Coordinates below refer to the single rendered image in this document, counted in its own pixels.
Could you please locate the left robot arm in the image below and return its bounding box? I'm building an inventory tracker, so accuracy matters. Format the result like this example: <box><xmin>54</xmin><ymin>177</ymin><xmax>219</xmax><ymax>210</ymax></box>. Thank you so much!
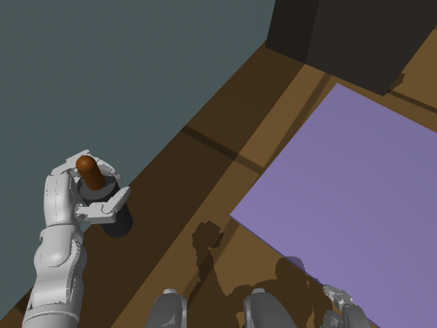
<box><xmin>22</xmin><ymin>223</ymin><xmax>87</xmax><ymax>328</ymax></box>

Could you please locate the left robot hand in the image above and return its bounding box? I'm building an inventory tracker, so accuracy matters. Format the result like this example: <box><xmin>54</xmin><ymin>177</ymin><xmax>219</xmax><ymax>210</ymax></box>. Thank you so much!
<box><xmin>44</xmin><ymin>150</ymin><xmax>131</xmax><ymax>228</ymax></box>

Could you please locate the bottle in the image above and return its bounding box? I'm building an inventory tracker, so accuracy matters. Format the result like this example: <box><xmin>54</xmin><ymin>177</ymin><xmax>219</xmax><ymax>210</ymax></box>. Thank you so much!
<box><xmin>76</xmin><ymin>155</ymin><xmax>133</xmax><ymax>238</ymax></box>

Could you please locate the right robot hand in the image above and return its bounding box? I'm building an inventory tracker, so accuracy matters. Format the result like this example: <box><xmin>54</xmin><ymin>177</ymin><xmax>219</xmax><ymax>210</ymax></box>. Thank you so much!
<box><xmin>320</xmin><ymin>284</ymin><xmax>372</xmax><ymax>328</ymax></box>

